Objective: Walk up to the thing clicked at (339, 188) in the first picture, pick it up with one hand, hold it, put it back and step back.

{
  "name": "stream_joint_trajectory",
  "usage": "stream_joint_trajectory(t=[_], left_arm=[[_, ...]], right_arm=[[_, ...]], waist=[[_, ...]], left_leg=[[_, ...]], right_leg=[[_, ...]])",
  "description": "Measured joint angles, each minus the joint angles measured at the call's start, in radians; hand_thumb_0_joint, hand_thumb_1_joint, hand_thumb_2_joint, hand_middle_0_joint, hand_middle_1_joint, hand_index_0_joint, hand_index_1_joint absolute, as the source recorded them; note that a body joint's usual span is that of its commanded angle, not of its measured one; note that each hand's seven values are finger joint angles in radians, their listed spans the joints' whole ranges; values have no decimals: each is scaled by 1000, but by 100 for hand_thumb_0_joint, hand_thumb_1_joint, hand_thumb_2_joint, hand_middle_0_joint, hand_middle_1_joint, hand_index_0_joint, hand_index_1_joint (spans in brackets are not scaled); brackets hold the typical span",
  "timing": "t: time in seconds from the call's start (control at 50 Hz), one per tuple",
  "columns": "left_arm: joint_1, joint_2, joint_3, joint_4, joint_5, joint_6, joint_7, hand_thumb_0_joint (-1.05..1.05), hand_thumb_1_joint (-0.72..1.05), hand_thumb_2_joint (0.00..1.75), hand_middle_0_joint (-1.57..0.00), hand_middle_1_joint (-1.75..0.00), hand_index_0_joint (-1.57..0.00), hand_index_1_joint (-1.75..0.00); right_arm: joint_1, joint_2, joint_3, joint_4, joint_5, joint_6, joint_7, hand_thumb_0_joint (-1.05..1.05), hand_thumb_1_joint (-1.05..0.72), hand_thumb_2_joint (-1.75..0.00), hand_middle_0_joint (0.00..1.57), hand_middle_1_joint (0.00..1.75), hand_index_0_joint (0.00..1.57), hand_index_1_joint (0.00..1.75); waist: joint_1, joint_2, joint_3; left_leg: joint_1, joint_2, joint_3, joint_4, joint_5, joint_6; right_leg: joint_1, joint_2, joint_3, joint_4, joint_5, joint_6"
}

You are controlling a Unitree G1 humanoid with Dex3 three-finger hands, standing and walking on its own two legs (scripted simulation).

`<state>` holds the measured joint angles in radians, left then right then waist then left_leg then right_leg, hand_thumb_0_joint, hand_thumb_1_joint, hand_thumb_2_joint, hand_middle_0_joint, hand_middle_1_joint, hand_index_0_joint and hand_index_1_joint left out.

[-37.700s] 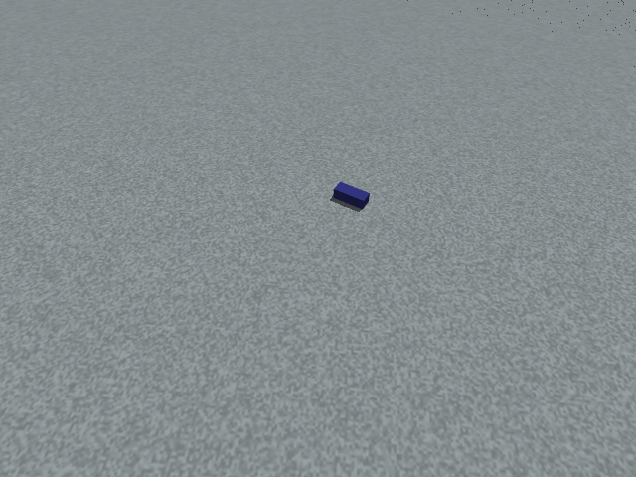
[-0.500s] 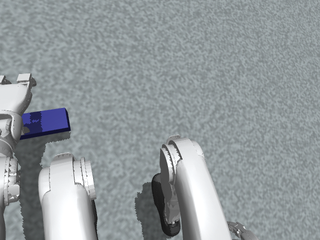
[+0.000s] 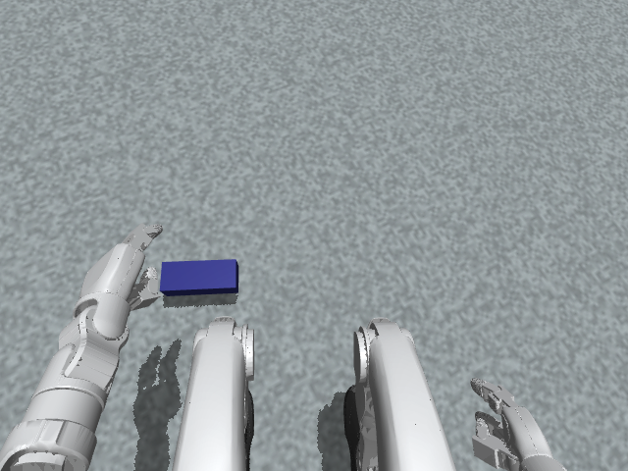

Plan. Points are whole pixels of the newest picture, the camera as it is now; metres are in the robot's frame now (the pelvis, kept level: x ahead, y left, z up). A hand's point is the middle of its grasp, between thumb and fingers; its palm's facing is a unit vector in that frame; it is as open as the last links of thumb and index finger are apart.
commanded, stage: home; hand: left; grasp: from above
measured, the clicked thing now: (201, 277) +0.44 +0.24 -0.43
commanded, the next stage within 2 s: none
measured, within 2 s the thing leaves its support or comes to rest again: neither
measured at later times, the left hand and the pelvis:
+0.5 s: hand (79, 352) +0.25 +0.20 +0.10, palm faces +0.11 -0.96 -0.24, open 7.4 cm; pelvis +0.04 +0.00 +0.18, yaw +4 degrees
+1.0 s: hand out of the picture +0.22 +0.20 +0.21, palm faces +0.16 -0.97 -0.19, open 7.4 cm; pelvis +0.08 +0.01 +0.26, yaw +6 degrees
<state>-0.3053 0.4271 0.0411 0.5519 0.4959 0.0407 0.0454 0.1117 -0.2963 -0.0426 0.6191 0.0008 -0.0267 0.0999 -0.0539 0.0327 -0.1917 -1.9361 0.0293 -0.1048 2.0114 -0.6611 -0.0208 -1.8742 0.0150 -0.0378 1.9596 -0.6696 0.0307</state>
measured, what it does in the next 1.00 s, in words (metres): rises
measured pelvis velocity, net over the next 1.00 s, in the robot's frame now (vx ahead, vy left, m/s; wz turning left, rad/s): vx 0.08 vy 0.01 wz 0.10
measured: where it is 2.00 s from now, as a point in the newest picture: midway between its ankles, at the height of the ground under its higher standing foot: (300, 460)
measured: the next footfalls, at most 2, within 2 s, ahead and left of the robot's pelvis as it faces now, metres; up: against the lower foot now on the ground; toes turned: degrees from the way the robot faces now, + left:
none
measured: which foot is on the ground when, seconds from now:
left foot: down 0.00-1.00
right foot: down 0.00-1.00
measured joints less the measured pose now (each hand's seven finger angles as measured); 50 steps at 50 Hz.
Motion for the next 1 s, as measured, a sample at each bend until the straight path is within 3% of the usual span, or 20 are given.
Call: stream_joint_trajectory(t=[0.12, 0.28, 0.38, 0.46, 0.62, 0.8, 1.0], left_arm=[[144, -48, -2, -163, -144, 79, -10, 0, 86, 90, -21, -31, -21, -32], [335, -99, -10, -350, -371, 230, 0, 1, 89, 90, -21, -30, -21, -30], [437, -139, -3, -424, -465, 302, 20, 1, 90, 90, -20, -30, -21, -30], [505, -168, 14, -464, -518, 343, 31, 1, 90, 90, -20, -30, -20, -30], [656, -199, 24, -568, -566, 388, 28, 1, 91, 90, -20, -30, -20, -30], [811, -210, 7, -697, -567, 414, 5, 1, 91, 90, -20, -30, -20, -30], [820, -211, 1, -688, -555, 424, -30, 1, 91, 90, -20, -30, -20, -30]], right_arm=[[-63, -2, 0, -47, 17, -16, -56, 0, -91, -90, 20, 30, 20, 30], [-71, 53, 45, -90, 32, -42, -123, 0, -91, -90, 20, 30, 20, 30], [-18, 86, 79, -92, 39, -60, -163, 0, -91, -90, 20, 30, 20, 30], [43, 102, 100, -81, 40, -79, -201, 1, -91, -90, 20, 30, 20, 30], [162, 96, 98, -82, 35, -120, -262, 1, -91, -90, 20, 30, 20, 30], [209, 73, 71, -104, 23, -162, -293, 1, -91, -90, 20, 30, 20, 30], [166, 74, 76, -113, 8, -205, -288, 1, -91, -90, 20, 30, 20, 30]], waist=[[20, -16, -4], [16, -12, 0], [8, -5, 4], [-2, 0, 7], [-19, 8, 11], [-10, 22, 0], [14, 15, 16]], left_leg=[[140, -5, 5, -119, 24, -4], [368, -3, 10, -309, 50, -5], [538, 0, 14, -451, 70, -5], [678, 3, 16, -570, 90, -4], [947, 8, 27, -795, 135, 1], [1159, 8, 39, -960, 170, 9], [1217, -2, 35, -993, 181, 9]], right_leg=[[141, -10, -3, -114, 18, -6], [369, -15, -8, -303, 44, -11], [540, -16, -11, -449, 67, -13], [683, -15, -14, -574, 90, -13], [955, -14, -13, -812, 144, -11], [1170, -16, -7, -988, 188, -6], [1229, -26, -12, -1016, 192, -5]])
